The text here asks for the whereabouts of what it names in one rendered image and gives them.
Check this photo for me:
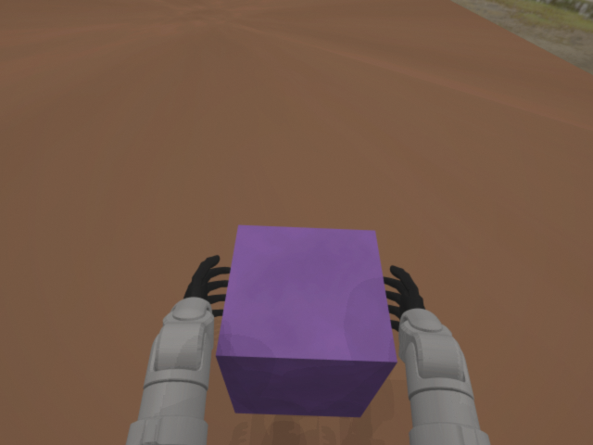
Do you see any robot right hand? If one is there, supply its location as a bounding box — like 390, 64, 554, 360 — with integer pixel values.
384, 265, 425, 331

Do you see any carton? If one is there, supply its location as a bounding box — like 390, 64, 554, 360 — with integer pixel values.
216, 225, 397, 417

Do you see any robot right forearm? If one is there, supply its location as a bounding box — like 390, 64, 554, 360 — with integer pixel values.
398, 309, 490, 445

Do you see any robot left hand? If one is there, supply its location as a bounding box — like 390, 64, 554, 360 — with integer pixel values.
183, 255, 231, 317

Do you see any robot left forearm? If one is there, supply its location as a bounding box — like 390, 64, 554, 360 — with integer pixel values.
126, 297, 214, 445

